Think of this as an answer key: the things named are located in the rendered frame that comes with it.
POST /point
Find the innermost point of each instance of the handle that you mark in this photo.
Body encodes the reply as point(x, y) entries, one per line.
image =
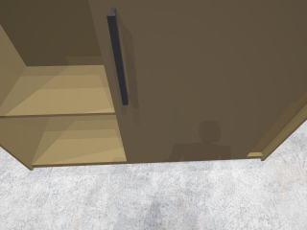
point(117, 53)

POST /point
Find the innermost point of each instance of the wardrobe door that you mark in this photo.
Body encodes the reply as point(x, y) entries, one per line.
point(285, 118)
point(206, 79)

